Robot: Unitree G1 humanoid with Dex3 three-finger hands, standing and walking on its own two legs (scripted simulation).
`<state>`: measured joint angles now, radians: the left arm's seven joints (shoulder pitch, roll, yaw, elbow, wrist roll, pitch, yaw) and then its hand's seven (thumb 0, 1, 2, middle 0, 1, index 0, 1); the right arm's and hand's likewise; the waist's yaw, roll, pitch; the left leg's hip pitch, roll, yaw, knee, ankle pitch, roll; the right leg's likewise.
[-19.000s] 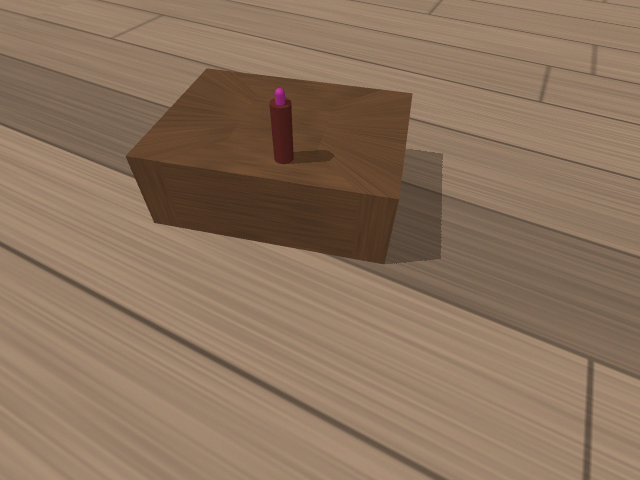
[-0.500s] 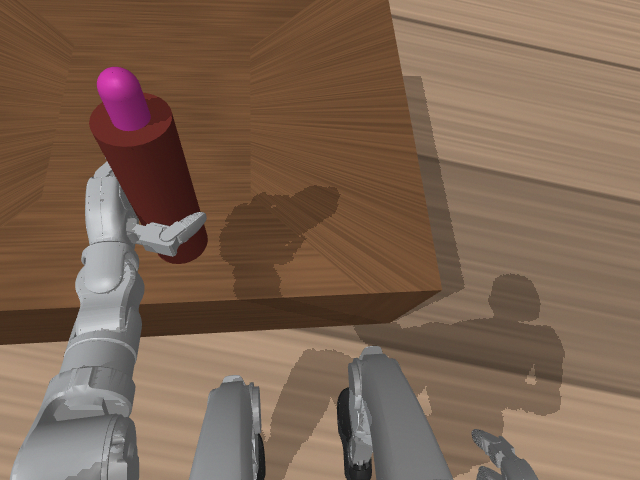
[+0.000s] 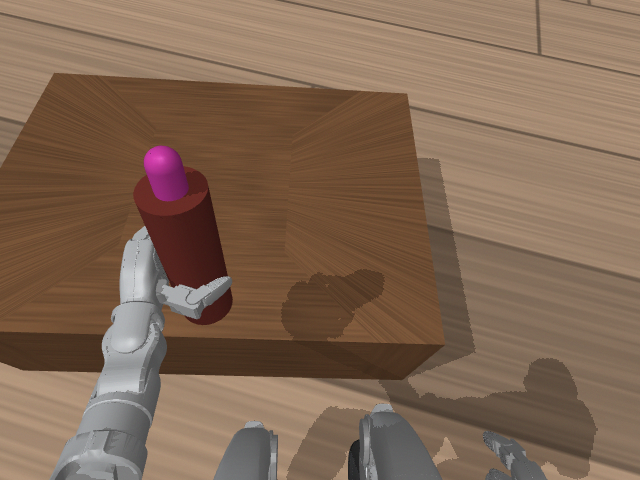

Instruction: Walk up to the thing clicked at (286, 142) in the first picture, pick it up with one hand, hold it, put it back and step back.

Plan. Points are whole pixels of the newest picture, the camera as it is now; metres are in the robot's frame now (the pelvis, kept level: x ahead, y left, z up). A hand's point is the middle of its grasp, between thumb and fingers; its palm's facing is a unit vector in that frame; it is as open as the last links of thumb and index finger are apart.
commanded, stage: lift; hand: left
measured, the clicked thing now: (188, 243) +0.39 +0.16 +0.04
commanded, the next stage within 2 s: hold in 0.82 s
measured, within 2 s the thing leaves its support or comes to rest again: neither
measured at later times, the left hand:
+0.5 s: hand (178, 245) +0.38 +0.16 +0.06, palm faces +0.05 -1.00 -0.02, open 10.3 cm
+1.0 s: hand (168, 244) +0.36 +0.17 +0.08, palm faces +0.05 -1.00 -0.02, open 10.3 cm
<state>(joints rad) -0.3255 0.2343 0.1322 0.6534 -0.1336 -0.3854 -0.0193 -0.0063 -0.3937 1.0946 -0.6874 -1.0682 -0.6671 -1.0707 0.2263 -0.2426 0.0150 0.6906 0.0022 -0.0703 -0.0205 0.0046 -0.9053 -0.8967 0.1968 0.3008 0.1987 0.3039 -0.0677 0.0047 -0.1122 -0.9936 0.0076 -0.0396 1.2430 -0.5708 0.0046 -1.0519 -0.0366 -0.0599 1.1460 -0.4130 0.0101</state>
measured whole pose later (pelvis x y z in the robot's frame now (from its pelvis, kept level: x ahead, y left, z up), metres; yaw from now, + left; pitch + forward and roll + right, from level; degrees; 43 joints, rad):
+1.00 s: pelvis +0.03 +0.00 +0.06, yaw +0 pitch +9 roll -2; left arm -0.16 0.22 0.11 0.51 -0.16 -0.32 -0.06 -0.01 -0.40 1.11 -0.69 -1.07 -0.67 -1.07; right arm 0.26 -0.22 0.03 0.69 0.00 -0.10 -0.06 0.01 -0.91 -0.90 0.20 0.30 0.20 0.30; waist -0.04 0.00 -0.05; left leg -0.58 0.01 -0.02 0.92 -0.48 0.01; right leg -0.65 -0.03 -0.05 0.84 -0.34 0.02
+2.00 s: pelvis +0.02 +0.00 +0.07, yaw +0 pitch +5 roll -1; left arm -0.09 0.21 0.11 0.43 -0.16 -0.31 -0.05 -0.01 -0.41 1.11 -0.69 -1.07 -0.67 -1.07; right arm 0.25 -0.21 0.03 0.71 0.00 -0.13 -0.07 0.01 -0.91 -0.89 0.20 0.30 0.20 0.30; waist -0.03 0.00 -0.02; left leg -0.50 0.01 -0.02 0.86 -0.45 0.00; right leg -0.56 -0.03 -0.05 0.79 -0.31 0.01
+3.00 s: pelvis +0.02 +0.00 +0.07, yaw +0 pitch +5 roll -1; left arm -0.08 0.21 0.11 0.42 -0.17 -0.30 -0.07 -0.01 -0.41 1.11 -0.69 -1.07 -0.67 -1.07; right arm 0.26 -0.22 0.02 0.71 0.01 -0.13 -0.06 0.01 -0.91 -0.90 0.20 0.30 0.20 0.30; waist -0.03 0.01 -0.03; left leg -0.49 0.01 -0.03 0.85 -0.45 0.00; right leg -0.56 -0.03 -0.05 0.79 -0.31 0.01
